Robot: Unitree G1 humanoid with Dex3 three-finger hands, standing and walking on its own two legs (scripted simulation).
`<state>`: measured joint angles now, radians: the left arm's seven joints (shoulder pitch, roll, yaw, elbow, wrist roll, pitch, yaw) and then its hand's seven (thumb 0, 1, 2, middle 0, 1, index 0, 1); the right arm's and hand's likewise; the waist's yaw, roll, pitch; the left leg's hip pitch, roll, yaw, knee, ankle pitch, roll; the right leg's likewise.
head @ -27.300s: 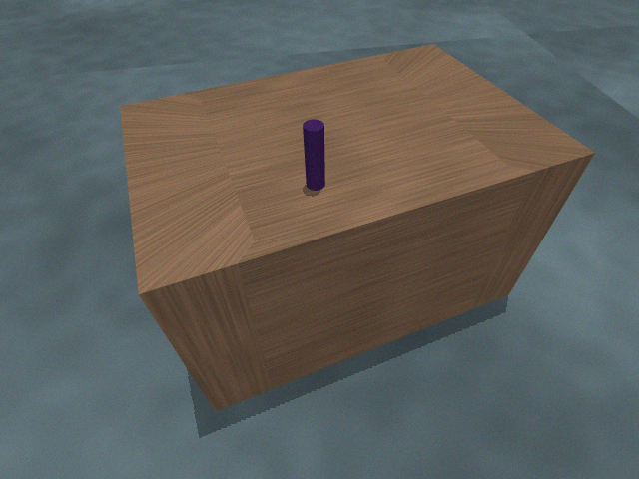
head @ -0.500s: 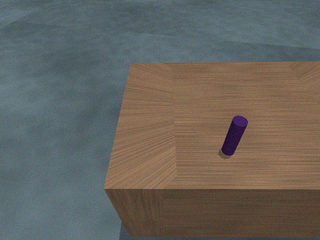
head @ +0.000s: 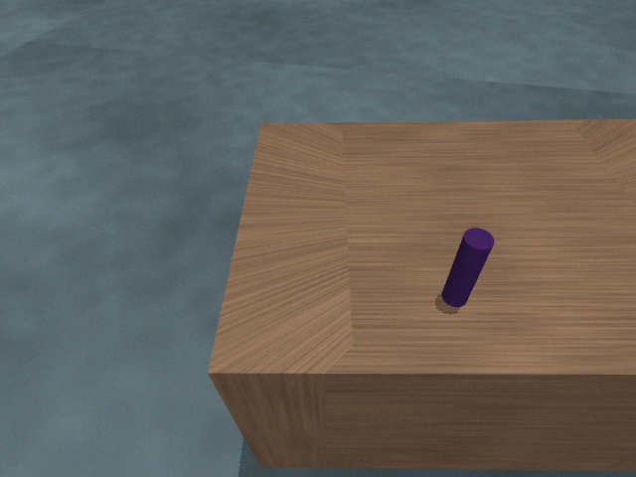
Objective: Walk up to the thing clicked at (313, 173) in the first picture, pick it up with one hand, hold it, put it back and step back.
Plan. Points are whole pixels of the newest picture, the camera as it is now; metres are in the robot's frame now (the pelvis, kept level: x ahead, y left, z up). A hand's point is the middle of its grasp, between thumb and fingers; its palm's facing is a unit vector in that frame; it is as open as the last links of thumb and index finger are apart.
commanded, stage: stand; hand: right
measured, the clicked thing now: (465, 270) +0.46 -0.21 -0.05
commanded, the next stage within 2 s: step back in 0.86 s
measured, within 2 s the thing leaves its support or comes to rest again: neither
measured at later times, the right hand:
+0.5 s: hand out of the picture +0.07 -0.25 -0.16, palm faces -0.05 +0.94 -0.34, open 7.3 cm
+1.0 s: hand out of the picture +0.07 -0.26 -0.16, palm faces -0.03 +0.93 -0.36, open 7.3 cm
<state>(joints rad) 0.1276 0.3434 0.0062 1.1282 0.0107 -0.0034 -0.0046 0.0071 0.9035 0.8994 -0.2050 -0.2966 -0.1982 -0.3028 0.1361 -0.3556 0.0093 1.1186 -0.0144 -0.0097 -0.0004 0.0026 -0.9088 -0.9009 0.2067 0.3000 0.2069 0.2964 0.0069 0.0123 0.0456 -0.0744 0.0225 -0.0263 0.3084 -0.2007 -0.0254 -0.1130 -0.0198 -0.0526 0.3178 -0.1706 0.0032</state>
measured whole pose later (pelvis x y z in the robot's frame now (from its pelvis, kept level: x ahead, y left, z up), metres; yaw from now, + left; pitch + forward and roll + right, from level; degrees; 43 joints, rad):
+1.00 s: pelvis -0.02 +0.00 -0.01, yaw +0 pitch -1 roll +0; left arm 0.08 0.36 0.05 1.04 -0.01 0.02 0.00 0.01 0.90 0.90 -0.21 -0.30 -0.20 -0.30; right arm 0.09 -0.39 -0.03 1.05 0.01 0.02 0.01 0.00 -0.91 -0.90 0.21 0.30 0.21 0.30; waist 0.00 0.02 0.13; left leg -0.22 0.02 -0.03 0.53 -0.25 0.00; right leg -0.21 -0.02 -0.06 0.45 -0.21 -0.01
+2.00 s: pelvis -0.23 +0.07 -0.02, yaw -1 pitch -2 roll +0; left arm 0.12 0.40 0.08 0.80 0.02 0.08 0.02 0.01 0.90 0.90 -0.21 -0.30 -0.20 -0.30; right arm 0.15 -0.37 -0.04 0.88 -0.03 0.02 0.00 0.00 -0.91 -0.90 0.21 0.30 0.21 0.30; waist 0.00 -0.03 0.18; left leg -0.27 -0.02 -0.03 0.64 -0.33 0.02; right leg -0.48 0.09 0.15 1.01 -0.51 -0.02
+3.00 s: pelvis -0.55 +0.01 -0.03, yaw -4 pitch -2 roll -1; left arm 0.18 0.36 0.06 0.88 0.04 0.05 0.00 0.01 0.90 0.90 -0.21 -0.30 -0.20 -0.30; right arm 0.08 -0.42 -0.06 0.85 -0.02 0.06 -0.02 0.00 -0.91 -0.90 0.21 0.30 0.21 0.30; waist 0.02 0.06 0.16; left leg -0.49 0.04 -0.09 0.80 -0.39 0.00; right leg -0.25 0.04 0.02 0.66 -0.38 -0.02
